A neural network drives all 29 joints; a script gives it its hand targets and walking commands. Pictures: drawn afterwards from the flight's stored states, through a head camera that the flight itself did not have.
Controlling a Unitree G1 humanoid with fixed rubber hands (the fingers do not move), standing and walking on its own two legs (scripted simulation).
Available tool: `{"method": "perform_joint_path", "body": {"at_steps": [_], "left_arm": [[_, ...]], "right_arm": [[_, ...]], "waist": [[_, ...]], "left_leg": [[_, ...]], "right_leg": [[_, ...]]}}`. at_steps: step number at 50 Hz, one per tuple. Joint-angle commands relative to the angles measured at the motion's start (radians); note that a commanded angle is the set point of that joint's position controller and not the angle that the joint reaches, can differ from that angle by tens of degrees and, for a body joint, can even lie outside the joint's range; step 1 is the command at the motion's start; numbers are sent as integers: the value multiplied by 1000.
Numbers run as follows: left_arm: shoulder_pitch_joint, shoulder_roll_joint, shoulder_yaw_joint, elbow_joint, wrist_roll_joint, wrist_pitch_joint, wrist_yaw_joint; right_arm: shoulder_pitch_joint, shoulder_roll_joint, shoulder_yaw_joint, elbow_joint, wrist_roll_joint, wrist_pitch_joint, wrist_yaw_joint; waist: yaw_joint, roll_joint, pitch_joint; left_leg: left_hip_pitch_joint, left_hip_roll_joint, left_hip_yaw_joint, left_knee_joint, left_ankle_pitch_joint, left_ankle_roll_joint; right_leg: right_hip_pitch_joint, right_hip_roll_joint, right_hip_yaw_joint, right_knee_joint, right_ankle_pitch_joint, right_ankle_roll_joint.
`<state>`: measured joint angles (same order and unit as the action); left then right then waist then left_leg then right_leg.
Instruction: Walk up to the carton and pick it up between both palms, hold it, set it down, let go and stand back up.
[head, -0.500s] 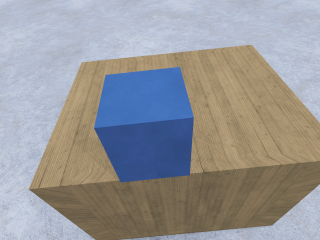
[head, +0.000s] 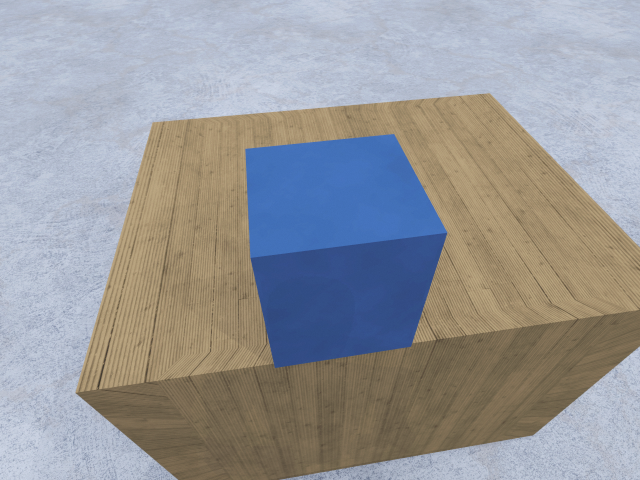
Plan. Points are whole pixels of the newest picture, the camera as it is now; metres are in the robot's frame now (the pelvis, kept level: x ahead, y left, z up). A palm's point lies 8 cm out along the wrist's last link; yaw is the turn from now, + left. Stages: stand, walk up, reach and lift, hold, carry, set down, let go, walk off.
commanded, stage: walk up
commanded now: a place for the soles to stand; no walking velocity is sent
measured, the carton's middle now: (333, 253) +0.43 +0.01 +0.05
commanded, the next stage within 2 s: reach and lift in 1.84 s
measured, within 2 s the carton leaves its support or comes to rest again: neither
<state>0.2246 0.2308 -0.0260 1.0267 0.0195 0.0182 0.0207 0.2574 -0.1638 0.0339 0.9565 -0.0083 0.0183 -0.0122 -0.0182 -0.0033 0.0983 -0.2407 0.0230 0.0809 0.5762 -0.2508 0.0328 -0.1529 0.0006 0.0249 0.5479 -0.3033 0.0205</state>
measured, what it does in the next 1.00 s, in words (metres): stands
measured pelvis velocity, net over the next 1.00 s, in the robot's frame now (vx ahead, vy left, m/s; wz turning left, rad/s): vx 0.03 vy -0.03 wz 0.13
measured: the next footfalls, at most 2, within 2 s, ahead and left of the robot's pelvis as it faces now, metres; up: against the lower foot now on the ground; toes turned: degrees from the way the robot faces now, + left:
none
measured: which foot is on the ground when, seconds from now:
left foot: down 0.00-1.00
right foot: down 0.00-1.00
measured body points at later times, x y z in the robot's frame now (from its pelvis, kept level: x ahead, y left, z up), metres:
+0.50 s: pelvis +0.02 -0.01 +0.01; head +0.02 -0.01 +0.46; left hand +0.04 +0.23 -0.15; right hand +0.03 -0.25 -0.14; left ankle +0.05 +0.10 -0.73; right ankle +0.00 -0.14 -0.73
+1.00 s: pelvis +0.03 -0.03 +0.01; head +0.04 -0.02 +0.45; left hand +0.03 +0.21 -0.15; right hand +0.07 -0.26 -0.15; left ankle +0.05 +0.10 -0.73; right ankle +0.00 -0.14 -0.73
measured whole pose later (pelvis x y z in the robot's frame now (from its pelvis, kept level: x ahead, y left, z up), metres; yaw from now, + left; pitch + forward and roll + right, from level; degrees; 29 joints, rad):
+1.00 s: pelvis +0.03 -0.03 +0.01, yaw +7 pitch -3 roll -1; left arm 0.20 0.22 -0.05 1.13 0.01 0.01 0.02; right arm 0.29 -0.19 0.04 1.06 -0.01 -0.02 -0.03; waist -0.01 0.01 0.06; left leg -0.25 0.00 -0.05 0.54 -0.24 0.00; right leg -0.09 0.00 -0.11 0.46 -0.33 -0.02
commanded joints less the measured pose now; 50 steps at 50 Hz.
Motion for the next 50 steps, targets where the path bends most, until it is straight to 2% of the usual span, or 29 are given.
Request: {"method": "perform_joint_path", "body": {"at_steps": [1,4,5,7,9,13,17,19,28,30,34,36,37,41,45,48,49,50], "left_arm": [[20,129,12,-21,-3,-20,2],[34,122,7,1,-6,-26,3],[38,119,6,6,-4,-25,4],[29,116,2,11,-5,-28,3],[32,118,2,22,-6,-28,3],[30,121,-6,33,-8,-32,6],[33,121,-9,51,-9,-31,5],[28,126,-10,53,-7,-30,6],[10,122,-16,59,-9,-30,9],[16,123,-13,67,-11,-28,9],[16,116,-10,76,-10,-25,6],[12,129,-7,72,-11,-23,9],[12,124,-7,76,-9,-21,9],[16,112,-7,78,-10,-20,9],[4,114,-7,75,-6,-17,7],[8,116,-5,75,-5,-14,9],[5,119,-4,76,-5,-13,10],[25,97,-8,68,3,-18,5]], "right_arm": [[58,-199,-45,-36,4,-28,-4],[76,-193,-39,-16,2,-32,-5],[88,-188,-39,-8,2,-33,-5],[85,-192,-38,-4,3,-36,-6],[101,-192,-38,6,0,-39,-5],[107,-186,-33,23,0,-38,-5],[127,-175,-28,34,-1,-42,-3],[129,-165,-25,39,-2,-42,-4],[133,-171,-23,55,2,-47,-11],[128,-163,-20,61,1,-48,-11],[125,-155,-18,68,-1,-51,-14],[114,-156,-19,67,-1,-52,-15],[106,-161,-20,65,-1,-50,-16],[103,-148,-15,69,1,-51,-18],[94,-162,-19,67,-1,-50,-19],[88,-163,-20,63,-1,-50,-21],[92,-160,-21,65,1,-50,-22],[101,-151,-20,75,-7,-46,-21]], "waist": [[0,6,11],[11,29,0],[6,32,-16],[12,32,-5],[6,26,-12],[9,31,-5],[4,5,-11],[0,24,-18],[-4,13,-21],[0,25,-21],[3,5,-28],[7,20,-39],[6,5,-23],[9,29,-22],[5,14,-27],[9,33,-34],[1,22,-23],[9,29,-43]], "left_leg": [[-10,146,-245,-302,-130,25],[3,147,-243,-318,-125,26],[1,146,-245,-323,-134,22],[3,134,-227,-319,-115,30],[4,133,-226,-308,-104,33],[14,108,-195,-271,-40,35],[25,101,-186,-237,22,33],[33,95,-177,-228,49,32],[29,95,-186,-182,194,33],[18,95,-186,-178,190,31],[8,90,-191,-165,209,29],[8,84,-187,-154,223,25],[0,83,-189,-155,210,24],[0,82,-197,-145,226,25],[-8,77,-205,-135,234,30],[-15,74,-213,-127,251,26],[-18,70,-214,-122,251,26],[-14,56,-207,-124,176,28]], "right_leg": [[-35,-55,67,-169,36,-44],[-32,-59,63,-172,47,-47],[-23,-59,60,-167,42,-46],[-37,-67,66,-174,51,-51],[-32,-69,61,-181,55,-49],[-50,-86,66,-200,61,-57],[-52,-93,62,-212,64,-62],[-55,-97,61,-208,73,-65],[-37,-102,33,-204,137,-64],[-22,-104,27,-201,130,-67],[-7,-107,16,-203,140,-72],[7,-110,10,-201,141,-74],[-1,-109,6,-209,136,-73],[8,-113,-1,-204,135,-74],[8,-114,-18,-201,116,-79],[21,-117,-32,-202,118,-79],[17,-119,-36,-199,118,-81],[20,-124,-27,-217,37,-89]]}}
